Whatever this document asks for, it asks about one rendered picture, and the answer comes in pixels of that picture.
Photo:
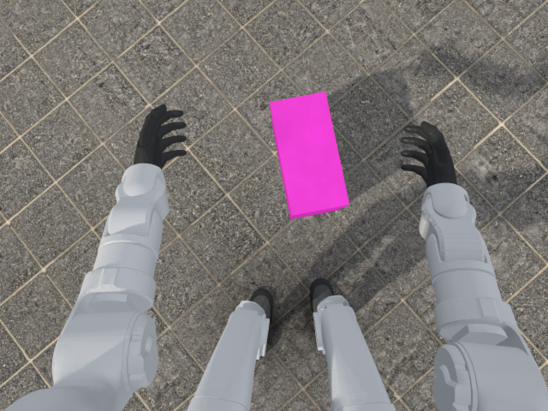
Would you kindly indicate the right robot hand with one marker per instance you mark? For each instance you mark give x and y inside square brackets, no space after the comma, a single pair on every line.
[439,167]

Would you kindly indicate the robot left upper arm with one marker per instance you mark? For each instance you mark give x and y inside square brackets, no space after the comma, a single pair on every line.
[102,359]

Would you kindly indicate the robot left forearm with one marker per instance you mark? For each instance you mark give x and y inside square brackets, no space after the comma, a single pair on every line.
[122,276]

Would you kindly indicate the robot left shin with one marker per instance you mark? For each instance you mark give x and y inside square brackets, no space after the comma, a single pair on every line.
[250,305]

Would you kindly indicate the left robot thigh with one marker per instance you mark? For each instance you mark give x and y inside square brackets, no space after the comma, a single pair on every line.
[227,382]

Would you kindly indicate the robot right upper arm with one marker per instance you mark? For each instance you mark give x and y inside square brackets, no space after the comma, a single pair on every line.
[481,377]

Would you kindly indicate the left robot hand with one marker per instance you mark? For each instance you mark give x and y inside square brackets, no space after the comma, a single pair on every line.
[151,145]

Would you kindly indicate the robot right forearm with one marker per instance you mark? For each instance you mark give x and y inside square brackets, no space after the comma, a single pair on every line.
[469,305]

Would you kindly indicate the carton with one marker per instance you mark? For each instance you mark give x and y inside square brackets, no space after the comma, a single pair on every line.
[308,155]

